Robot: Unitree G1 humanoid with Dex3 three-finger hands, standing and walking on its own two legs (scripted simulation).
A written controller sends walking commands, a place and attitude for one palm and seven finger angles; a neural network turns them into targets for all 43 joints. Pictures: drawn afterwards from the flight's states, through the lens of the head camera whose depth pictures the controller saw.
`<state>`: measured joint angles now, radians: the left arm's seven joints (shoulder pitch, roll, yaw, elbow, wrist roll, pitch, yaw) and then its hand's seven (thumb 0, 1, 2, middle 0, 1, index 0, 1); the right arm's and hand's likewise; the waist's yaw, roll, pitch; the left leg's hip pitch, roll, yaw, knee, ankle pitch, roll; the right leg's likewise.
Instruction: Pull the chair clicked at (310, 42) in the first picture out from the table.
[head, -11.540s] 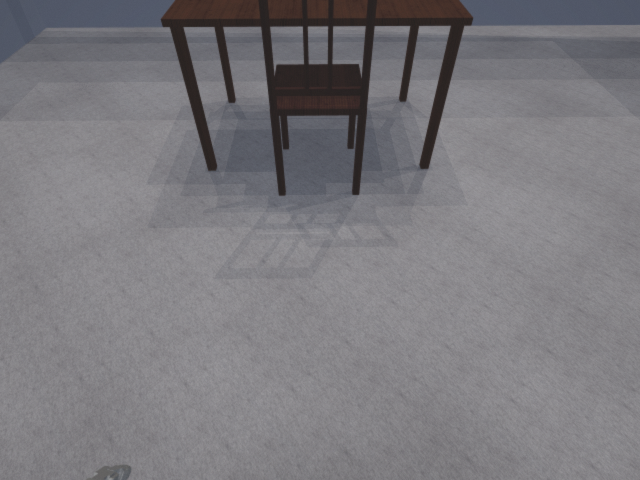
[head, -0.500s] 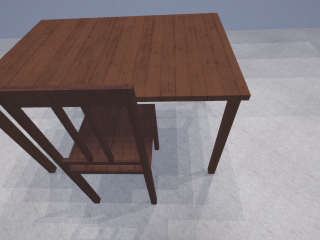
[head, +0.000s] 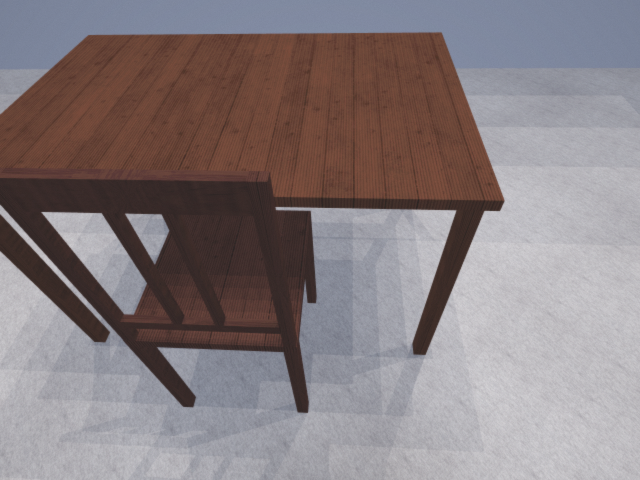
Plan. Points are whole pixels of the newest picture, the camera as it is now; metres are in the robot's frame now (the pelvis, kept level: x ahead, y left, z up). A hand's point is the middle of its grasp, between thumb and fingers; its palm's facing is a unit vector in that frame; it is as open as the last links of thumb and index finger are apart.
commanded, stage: look again from close up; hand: left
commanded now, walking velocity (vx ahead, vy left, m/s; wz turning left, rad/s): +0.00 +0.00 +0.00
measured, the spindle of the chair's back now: (150, 274) +0.44 +0.33 -0.07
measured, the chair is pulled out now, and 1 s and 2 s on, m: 0.00 0.00 0.00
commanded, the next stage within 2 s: raise the hand toward the chair's back in 0.52 s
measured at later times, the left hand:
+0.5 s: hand out of the picture +0.01 +0.18 -0.17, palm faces +0.03 -0.98 -0.21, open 7.4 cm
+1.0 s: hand (205, 453) +0.16 +0.16 -0.04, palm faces -0.07 -1.00 +0.06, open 8.9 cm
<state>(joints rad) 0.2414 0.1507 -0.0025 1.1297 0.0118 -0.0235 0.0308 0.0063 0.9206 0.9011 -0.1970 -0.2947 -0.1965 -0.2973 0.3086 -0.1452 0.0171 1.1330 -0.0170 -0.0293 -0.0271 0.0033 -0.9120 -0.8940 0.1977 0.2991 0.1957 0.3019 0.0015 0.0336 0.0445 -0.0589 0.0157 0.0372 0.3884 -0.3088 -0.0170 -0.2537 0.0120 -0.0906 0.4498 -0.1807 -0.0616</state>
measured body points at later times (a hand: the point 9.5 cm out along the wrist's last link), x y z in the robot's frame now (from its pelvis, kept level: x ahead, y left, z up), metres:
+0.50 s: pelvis +0.00 +0.01 +0.00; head +0.02 +0.00 +0.45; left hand +0.01 +0.23 -0.16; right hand -0.03 -0.20 -0.17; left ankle -0.06 +0.13 -0.74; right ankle +0.04 -0.08 -0.74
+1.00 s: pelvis -0.03 +0.03 -0.08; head +0.01 +0.04 +0.37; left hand +0.16 +0.21 -0.04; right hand +0.22 -0.24 -0.08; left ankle -0.06 +0.13 -0.74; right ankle +0.04 -0.08 -0.74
